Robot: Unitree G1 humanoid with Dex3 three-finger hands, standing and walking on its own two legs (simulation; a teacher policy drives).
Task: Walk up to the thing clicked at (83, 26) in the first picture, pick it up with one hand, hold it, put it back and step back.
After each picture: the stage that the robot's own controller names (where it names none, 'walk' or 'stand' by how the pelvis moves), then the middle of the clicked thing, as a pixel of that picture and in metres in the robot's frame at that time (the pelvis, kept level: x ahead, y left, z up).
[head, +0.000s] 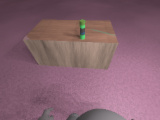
stand; (82, 30) +1.06 +0.16 -0.04
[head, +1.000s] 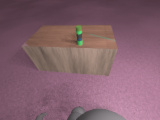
walk; (79, 36) +0.96 +0.22 -0.03
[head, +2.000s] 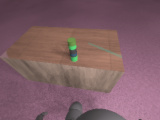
walk; (73, 50) +0.59 +0.22 -0.03
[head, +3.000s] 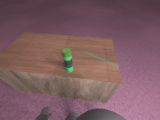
stand; (68, 61) +0.49 +0.22 -0.03
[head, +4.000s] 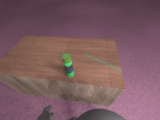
stand; (68, 66) +0.45 +0.21 -0.04
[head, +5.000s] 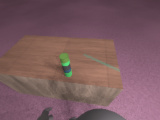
stand; (66, 66) +0.45 +0.23 -0.04
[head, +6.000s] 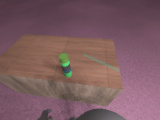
stand; (66, 66) +0.44 +0.23 -0.04
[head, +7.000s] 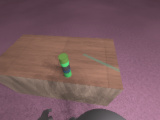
stand; (65, 66) +0.43 +0.23 -0.04
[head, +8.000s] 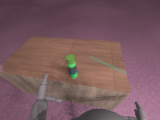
rise first; (72, 67) +0.44 +0.20 -0.04
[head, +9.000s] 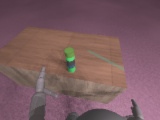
go down; (70, 61) +0.47 +0.20 -0.03
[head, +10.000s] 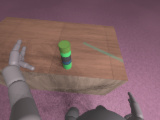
go down; (66, 56) +0.45 +0.18 +0.02
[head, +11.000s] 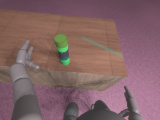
close in; (63, 52) +0.47 +0.19 +0.04
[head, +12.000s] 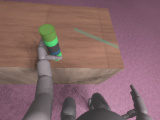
close; (53, 46) +0.48 +0.20 +0.07
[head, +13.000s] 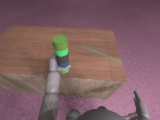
lift; (62, 57) +0.38 +0.18 +0.14
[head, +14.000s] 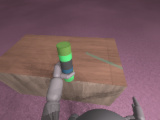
hold; (66, 63) +0.33 +0.17 +0.15
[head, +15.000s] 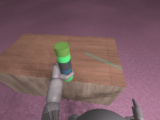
hold; (65, 64) +0.32 +0.17 +0.15
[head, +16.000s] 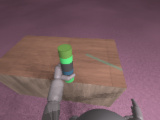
hold; (67, 65) +0.33 +0.16 +0.13
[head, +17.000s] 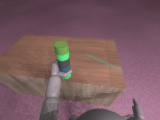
crouch; (63, 62) +0.34 +0.19 +0.14
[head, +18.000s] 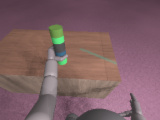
crouch; (59, 47) +0.45 +0.20 +0.15
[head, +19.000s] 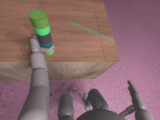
lower; (44, 36) +0.52 +0.21 +0.09
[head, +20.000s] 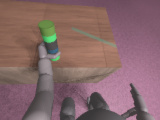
lower; (51, 44) +0.49 +0.20 +0.07
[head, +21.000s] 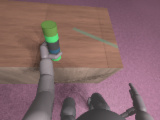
lower; (53, 44) +0.49 +0.20 +0.07
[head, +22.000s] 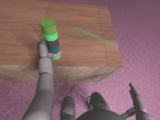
lower; (52, 42) +0.49 +0.20 +0.07
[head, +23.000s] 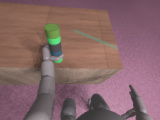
loosen; (55, 46) +0.48 +0.19 +0.06
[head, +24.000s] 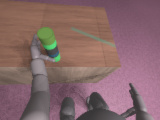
withdraw; (51, 48) +0.47 +0.19 +0.07
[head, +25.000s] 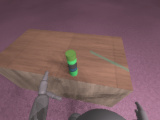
sink last; (72, 64) +0.42 +0.18 +0.00
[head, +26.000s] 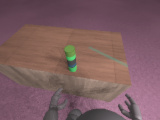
stand; (71, 60) +0.45 +0.18 +0.01
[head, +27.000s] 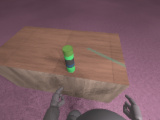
stand; (69, 60) +0.45 +0.20 +0.01
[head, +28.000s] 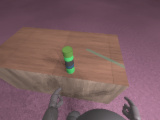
stand; (69, 61) +0.44 +0.19 +0.02
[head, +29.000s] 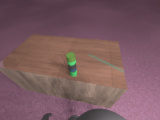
stand; (72, 65) +0.46 +0.19 -0.04
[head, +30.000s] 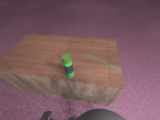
stand; (68, 66) +0.44 +0.21 -0.04
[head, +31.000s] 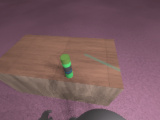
stand; (67, 67) +0.43 +0.22 -0.04
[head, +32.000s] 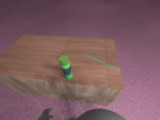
walk; (66, 68) +0.42 +0.22 -0.04
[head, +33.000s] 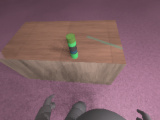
walk; (72, 47) +0.58 +0.20 -0.03
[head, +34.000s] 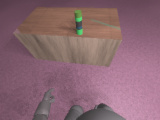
walk; (78, 23) +0.92 +0.17 -0.02
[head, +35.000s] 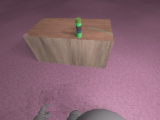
stand; (78, 28) +1.08 +0.21 -0.02
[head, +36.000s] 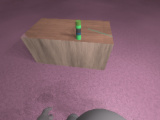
stand; (78, 30) +1.04 +0.20 -0.04
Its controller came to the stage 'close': yes
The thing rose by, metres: 0.19
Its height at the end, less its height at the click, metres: +0.00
